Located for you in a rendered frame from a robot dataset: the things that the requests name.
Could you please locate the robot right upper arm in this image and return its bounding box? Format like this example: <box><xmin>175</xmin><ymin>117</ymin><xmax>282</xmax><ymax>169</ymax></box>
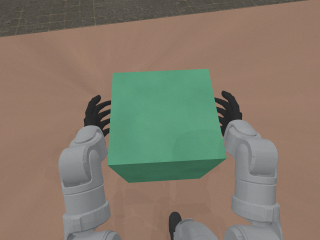
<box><xmin>224</xmin><ymin>224</ymin><xmax>280</xmax><ymax>240</ymax></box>

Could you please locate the robot left upper arm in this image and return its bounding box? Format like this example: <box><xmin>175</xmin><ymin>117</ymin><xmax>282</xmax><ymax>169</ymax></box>
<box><xmin>73</xmin><ymin>230</ymin><xmax>121</xmax><ymax>240</ymax></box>

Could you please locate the robot right hand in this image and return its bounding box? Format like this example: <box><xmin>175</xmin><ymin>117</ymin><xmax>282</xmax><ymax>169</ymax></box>
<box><xmin>214</xmin><ymin>90</ymin><xmax>242</xmax><ymax>137</ymax></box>

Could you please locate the right robot foot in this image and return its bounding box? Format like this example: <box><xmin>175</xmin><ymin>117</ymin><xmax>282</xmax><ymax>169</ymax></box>
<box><xmin>169</xmin><ymin>211</ymin><xmax>182</xmax><ymax>240</ymax></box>

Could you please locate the right robot shin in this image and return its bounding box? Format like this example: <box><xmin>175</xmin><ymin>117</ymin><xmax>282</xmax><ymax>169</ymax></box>
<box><xmin>173</xmin><ymin>218</ymin><xmax>194</xmax><ymax>240</ymax></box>

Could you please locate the robot left forearm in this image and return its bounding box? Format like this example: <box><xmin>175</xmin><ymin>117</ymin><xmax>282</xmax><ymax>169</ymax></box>
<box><xmin>58</xmin><ymin>125</ymin><xmax>111</xmax><ymax>240</ymax></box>

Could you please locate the robot right forearm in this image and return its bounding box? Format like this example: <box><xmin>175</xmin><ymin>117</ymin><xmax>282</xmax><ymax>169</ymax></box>
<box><xmin>223</xmin><ymin>119</ymin><xmax>284</xmax><ymax>240</ymax></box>

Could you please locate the robot left hand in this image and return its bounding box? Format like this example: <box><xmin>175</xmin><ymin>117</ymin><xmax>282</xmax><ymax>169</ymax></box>
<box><xmin>84</xmin><ymin>95</ymin><xmax>111</xmax><ymax>137</ymax></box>

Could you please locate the carton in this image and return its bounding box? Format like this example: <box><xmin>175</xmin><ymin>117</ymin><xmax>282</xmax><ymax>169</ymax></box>
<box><xmin>107</xmin><ymin>69</ymin><xmax>227</xmax><ymax>183</ymax></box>

